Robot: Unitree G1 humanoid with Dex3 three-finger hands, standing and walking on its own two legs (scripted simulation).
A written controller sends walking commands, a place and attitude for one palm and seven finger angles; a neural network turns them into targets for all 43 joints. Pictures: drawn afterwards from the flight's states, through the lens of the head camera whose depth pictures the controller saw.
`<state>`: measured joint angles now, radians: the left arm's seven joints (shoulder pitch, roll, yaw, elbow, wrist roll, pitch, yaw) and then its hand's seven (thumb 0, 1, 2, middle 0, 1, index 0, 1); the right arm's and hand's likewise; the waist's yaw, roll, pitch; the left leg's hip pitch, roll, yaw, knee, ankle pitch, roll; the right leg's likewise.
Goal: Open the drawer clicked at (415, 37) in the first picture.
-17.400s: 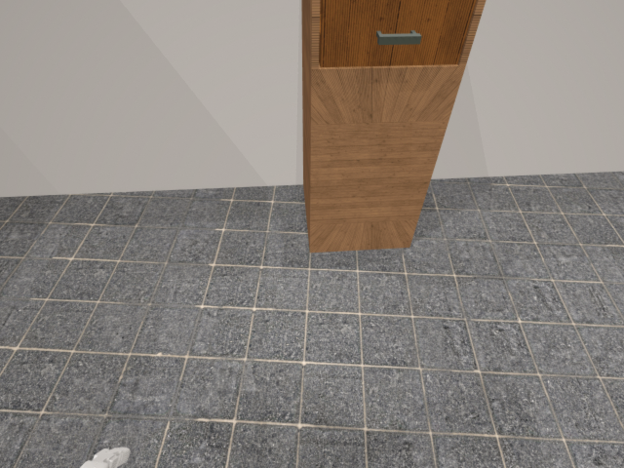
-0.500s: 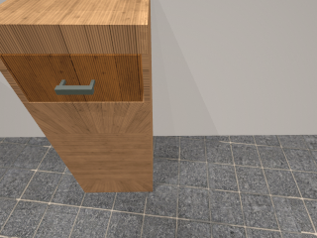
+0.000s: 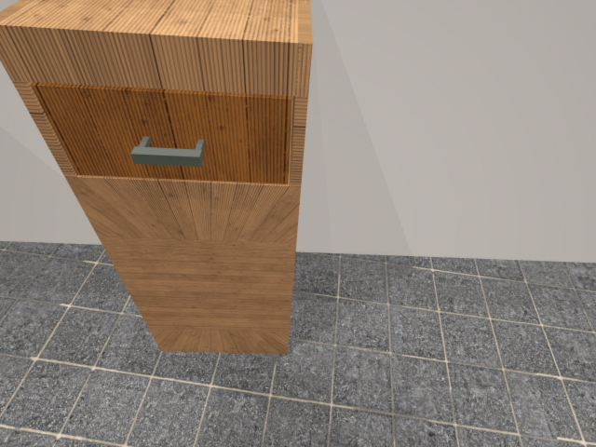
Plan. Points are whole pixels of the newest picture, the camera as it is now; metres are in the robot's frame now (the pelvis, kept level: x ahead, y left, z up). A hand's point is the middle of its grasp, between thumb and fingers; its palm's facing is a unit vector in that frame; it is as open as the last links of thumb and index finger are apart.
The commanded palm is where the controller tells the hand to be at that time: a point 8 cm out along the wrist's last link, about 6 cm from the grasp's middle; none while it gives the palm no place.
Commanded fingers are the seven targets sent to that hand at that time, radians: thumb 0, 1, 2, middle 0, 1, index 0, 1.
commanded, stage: come to a stop and stand still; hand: left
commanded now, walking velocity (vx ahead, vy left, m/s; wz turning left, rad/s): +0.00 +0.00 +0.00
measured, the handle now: (170, 149) +0.52 +0.25 +0.11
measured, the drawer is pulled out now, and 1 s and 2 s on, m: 0.00 0.00 0.00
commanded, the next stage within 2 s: look again from close up in 0.40 s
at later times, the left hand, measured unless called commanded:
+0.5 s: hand out of the picture +0.00 +0.17 -0.18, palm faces +0.01 -0.99 -0.14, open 7.4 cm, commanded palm none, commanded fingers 0.00 0.90 0.90 -0.20 -0.30 -0.20 -0.30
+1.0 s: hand out of the picture +0.00 +0.17 -0.18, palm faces +0.00 -0.99 -0.13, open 7.4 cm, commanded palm none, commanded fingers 0.00 0.90 0.90 -0.20 -0.30 -0.20 -0.30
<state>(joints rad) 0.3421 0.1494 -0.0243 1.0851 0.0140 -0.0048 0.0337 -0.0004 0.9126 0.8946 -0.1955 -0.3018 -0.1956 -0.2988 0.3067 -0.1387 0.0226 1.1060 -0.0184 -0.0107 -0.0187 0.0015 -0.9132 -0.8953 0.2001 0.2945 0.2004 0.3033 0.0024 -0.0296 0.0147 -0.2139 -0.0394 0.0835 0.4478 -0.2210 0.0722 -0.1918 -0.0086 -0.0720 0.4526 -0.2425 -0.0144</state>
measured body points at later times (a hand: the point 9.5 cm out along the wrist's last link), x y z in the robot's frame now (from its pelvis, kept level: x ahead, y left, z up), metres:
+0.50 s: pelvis +0.01 +0.01 +0.00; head +0.01 +0.03 +0.45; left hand +0.00 +0.22 -0.17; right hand +0.00 -0.21 -0.15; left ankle +0.02 +0.07 -0.74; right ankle +0.00 -0.11 -0.74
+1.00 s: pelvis +0.01 +0.02 +0.00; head +0.02 +0.03 +0.45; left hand +0.00 +0.22 -0.17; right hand +0.00 -0.20 -0.15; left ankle +0.02 +0.07 -0.74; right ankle +0.00 -0.11 -0.74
